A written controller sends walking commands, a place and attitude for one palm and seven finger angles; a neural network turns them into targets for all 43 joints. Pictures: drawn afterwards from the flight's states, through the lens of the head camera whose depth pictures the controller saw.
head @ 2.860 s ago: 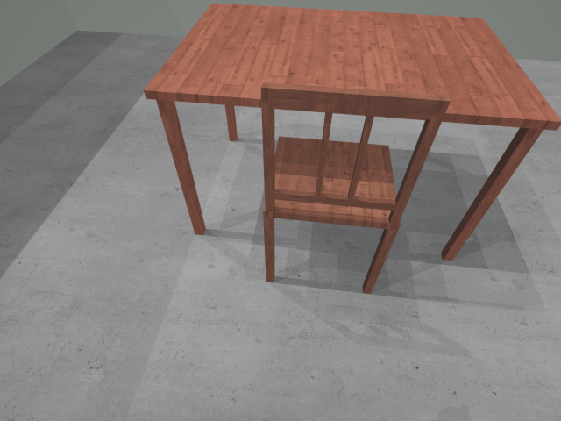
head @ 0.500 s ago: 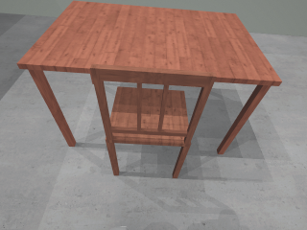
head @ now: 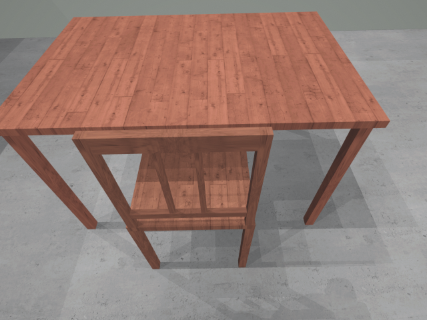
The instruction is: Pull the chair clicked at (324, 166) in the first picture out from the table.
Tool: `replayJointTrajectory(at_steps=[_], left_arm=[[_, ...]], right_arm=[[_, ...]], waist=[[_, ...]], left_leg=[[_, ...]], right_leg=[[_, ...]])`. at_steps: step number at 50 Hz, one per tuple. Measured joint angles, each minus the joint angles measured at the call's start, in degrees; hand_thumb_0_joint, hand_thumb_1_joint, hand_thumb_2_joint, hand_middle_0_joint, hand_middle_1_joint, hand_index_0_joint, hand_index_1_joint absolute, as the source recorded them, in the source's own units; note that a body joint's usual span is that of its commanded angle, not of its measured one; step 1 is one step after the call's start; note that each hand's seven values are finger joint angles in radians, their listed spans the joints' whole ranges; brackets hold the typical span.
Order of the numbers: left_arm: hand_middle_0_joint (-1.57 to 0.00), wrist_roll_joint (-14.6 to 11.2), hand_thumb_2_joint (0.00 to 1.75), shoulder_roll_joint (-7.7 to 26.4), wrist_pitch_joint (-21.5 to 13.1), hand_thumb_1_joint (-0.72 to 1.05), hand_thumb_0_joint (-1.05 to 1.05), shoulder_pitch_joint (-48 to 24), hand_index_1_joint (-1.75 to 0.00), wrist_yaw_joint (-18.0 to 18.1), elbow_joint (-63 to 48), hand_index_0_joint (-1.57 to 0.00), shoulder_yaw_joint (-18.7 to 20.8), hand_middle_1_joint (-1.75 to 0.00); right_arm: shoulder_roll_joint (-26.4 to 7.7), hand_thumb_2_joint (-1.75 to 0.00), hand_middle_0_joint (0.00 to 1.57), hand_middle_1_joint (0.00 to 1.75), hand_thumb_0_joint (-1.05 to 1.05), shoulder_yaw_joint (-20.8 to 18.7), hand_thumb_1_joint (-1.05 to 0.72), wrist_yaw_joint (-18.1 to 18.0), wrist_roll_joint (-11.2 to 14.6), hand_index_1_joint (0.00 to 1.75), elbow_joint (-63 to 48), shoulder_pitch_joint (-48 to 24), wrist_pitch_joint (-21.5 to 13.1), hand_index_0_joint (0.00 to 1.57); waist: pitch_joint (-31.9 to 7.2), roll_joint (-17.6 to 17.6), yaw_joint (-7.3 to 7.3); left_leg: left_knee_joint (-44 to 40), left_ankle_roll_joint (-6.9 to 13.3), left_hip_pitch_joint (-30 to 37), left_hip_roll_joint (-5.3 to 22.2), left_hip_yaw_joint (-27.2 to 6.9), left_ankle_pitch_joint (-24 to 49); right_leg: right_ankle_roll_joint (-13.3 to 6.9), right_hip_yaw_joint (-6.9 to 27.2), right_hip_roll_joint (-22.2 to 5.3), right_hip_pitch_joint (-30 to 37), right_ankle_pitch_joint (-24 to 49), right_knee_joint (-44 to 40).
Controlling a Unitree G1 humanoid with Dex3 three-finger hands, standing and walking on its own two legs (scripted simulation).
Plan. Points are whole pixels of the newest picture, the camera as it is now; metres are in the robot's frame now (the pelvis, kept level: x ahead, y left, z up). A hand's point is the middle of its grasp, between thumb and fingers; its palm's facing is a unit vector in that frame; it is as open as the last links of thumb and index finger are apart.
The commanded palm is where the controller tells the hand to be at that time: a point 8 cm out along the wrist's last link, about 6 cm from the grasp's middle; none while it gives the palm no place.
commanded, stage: come to a stop and stand still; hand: left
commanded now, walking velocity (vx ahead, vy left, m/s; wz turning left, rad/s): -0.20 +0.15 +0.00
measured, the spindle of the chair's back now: (165, 185) +0.45 +0.15 -0.10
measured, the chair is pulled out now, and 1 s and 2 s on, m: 0.00 0.00 0.00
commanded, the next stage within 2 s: look again from close up in 1.94 s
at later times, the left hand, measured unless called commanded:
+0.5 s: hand out of the picture -0.05 +0.24 -0.18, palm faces +0.06 -0.98 -0.16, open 7.4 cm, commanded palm none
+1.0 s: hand out of the picture -0.07 +0.15 -0.16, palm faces +0.04 -0.99 -0.16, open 7.4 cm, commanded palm none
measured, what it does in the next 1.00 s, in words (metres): steps on the spot: left foot, then right foot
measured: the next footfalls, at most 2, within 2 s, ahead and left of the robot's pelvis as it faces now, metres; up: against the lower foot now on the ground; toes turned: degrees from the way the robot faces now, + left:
left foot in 0.20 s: +0.01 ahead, +0.13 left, +0.00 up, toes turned +4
right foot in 0.74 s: -0.04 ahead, -0.10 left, +0.00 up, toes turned +0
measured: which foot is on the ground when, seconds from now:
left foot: up 0.00-0.18, down 0.20-1.00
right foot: down 0.00-0.20, up 0.22-0.72, down 0.74-1.00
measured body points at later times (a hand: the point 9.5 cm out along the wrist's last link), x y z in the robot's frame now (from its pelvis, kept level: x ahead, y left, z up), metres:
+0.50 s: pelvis -0.03 +0.06 +0.01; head -0.02 +0.10 +0.46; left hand -0.05 +0.30 -0.16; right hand +0.01 -0.17 -0.12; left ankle -0.03 +0.13 -0.73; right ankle -0.08 -0.08 -0.68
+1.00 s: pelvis -0.05 +0.00 +0.01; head -0.05 -0.01 +0.46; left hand -0.07 +0.20 -0.15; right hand -0.10 -0.20 -0.16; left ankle -0.03 +0.13 -0.73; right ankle -0.08 -0.10 -0.73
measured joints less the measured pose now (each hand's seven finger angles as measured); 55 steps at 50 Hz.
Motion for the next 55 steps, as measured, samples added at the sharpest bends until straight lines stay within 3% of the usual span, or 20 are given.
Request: replayJointTrajectory(at_steps=[3,6,8,10,12,14,18,24,32,37,40,45,55], left_arm=[[-0.20,0.3,0.90,-0.8,0.5,0.91,0.00,-2.0,-0.30,0.6,-1.4,-0.20,0.5,-0.30],[-0.20,0.7,0.90,-0.6,1.1,0.91,0.00,-2.3,-0.30,1.1,-2.8,-0.21,1.1,-0.30],[-0.20,0.8,0.90,0.2,1.7,0.90,0.00,-1.7,-0.30,1.1,-3.3,-0.21,1.4,-0.30],[-0.20,0.7,0.90,1.1,2.5,0.90,0.00,-0.6,-0.30,1.1,-3.4,-0.21,1.8,-0.30],[-0.20,0.2,0.90,2.1,3.7,0.90,0.00,0.2,-0.30,1.1,-2.9,-0.20,2.1,-0.30],[-0.20,0.2,0.90,3.0,4.4,0.90,0.01,1.1,-0.30,1.3,-2.0,-0.20,2.3,-0.30],[-0.20,0.0,0.90,3.8,3.6,0.91,0.01,4.1,-0.30,0.6,0.2,-0.20,2.3,-0.30],[-0.19,-0.1,0.90,3.1,4.3,0.91,0.01,8.0,-0.30,0.1,2.7,-0.20,1.7,-0.30],[-0.19,0.0,0.90,1.1,4.7,0.91,0.01,8.8,-0.30,-0.2,4.0,-0.20,0.7,-0.30],[-0.20,-0.2,0.90,0.1,2.5,0.90,0.01,8.2,-0.30,0.3,4.2,-0.20,0.0,-0.30],[-0.19,-0.5,0.90,-1.5,1.2,0.91,0.01,7.7,-0.30,0.5,5.5,-0.20,-0.9,-0.30],[-0.20,-0.7,0.90,-2.8,0.3,0.91,0.01,8.6,-0.30,0.7,6.6,-0.20,-1.7,-0.30],[-0.20,-0.9,0.90,-4.5,-0.3,0.91,0.01,10.2,-0.30,0.8,6.6,-0.20,-1.6,-0.30]], right_arm=[[-0.2,-0.90,0.20,0.30,0.00,-0.5,-0.91,-0.1,0.1,0.30,-1.2,-1.6,1.0,0.20],[-0.6,-0.90,0.20,0.30,0.00,-1.0,-0.91,0.1,0.1,0.30,-2.9,-3.6,1.5,0.20],[-0.5,-0.90,0.20,0.30,0.00,-1.1,-0.91,0.4,0.1,0.30,-4.2,-4.8,1.1,0.20],[-0.4,-0.90,0.20,0.30,0.00,-0.9,-0.91,0.6,0.0,0.30,-5.6,-5.2,0.1,0.20],[0.3,-0.90,0.20,0.30,0.00,-0.5,-0.91,0.6,-0.4,0.30,-6.2,-5.4,-0.9,0.20],[1.4,-0.90,0.20,0.30,0.00,0.4,-0.91,0.2,-0.9,0.30,-6.0,-5.1,-1.4,0.20],[3.3,-0.90,0.20,0.30,0.00,1.7,-0.92,-1.2,-0.8,0.30,-4.3,-4.0,-2.2,0.20],[3.3,-0.90,0.21,0.30,0.00,2.2,-0.93,-1.7,-0.5,0.30,-2.5,-2.9,-2.6,0.20],[3.1,-0.90,0.21,0.30,0.00,1.7,-0.91,-1.4,-0.6,0.30,0.7,-0.5,-1.6,0.20],[3.4,-0.90,0.21,0.30,0.00,1.5,-0.91,-0.8,-0.1,0.30,3.2,1.8,-1.3,0.20],[3.2,-0.90,0.21,0.30,0.00,1.7,-0.91,-0.4,0.2,0.30,4.8,2.5,-0.8,0.20],[4.2,-0.90,0.20,0.30,0.00,2.4,-0.91,-0.1,0.1,0.30,5.7,3.4,-1.1,0.20],[5.0,-0.90,0.20,0.30,0.00,2.7,-0.91,-0.3,0.0,0.30,5.4,2.4,-1.3,0.20]], waist=[[1.9,-0.2,1.05],[2.7,-0.9,1.91],[2.7,-1.8,2.17],[2.1,-2.6,2.26],[1.7,-3.5,2.03],[1.1,-4.3,2.05],[-0.4,-5.4,2.74],[-1.2,-5.3,2.57],[-0.7,-3.9,1.15],[-1.1,-3.9,1.04],[-1.1,-1.5,0.63],[-1.9,-0.6,0.18],[-1.8,-0.4,1.09]], left_leg=[[10.8,-0.2,-4.3,-2.5,-0.9,-5.1],[13.8,-0.3,-6.7,-3.9,-0.9,-5.4],[9.2,-0.2,-5.9,-3.9,-0.5,-2.4],[-1.1,0.2,-2.3,-3.4,0.1,4.8],[-2.6,3.9,-1.8,-3.8,0.8,5.1],[-3.4,5.9,-1.3,-4.1,0.9,5.8],[-10.8,6.6,2.3,-4.8,1.1,9.8],[-16.7,7.2,4.6,-5.0,1.5,13.2],[-17.3,6.7,3.9,-4.4,1.9,14.6],[-14.1,5.2,1.9,-4.8,1.9,13.6],[-14.4,4.1,2.4,-3.5,0.9,14.0],[-16.1,2.8,3.3,-2.3,0.1,15.1],[-15.9,1.0,2.8,-0.7,-1.2,14.9]], right_leg=[[0.2,-0.5,-1.0,0.4,1.1,-1.2],[0.9,-0.6,-1.9,0.2,2.2,-2.1],[1.7,-0.3,-2.4,-0.5,2.5,-1.7],[2.6,0.3,-2.5,-1.8,1.9,0.4],[2.0,2.4,-1.7,-3.8,-5.0,5.6],[1.0,5.7,0.9,-5.2,-10.1,12.7],[1.2,7.5,4.1,-4.7,-6.9,21.0],[1.7,6.4,5.4,-0.3,-8.0,18.8],[0.3,4.5,3.6,4.5,-10.8,8.6],[-1.0,4.4,2.4,10.2,-3.0,-6.8],[-0.9,3.4,3.8,11.0,-2.3,-7.6],[-2.1,2.8,5.1,11.7,-1.8,-8.8],[-3.9,1.7,6.8,11.7,-2.0,-9.2]])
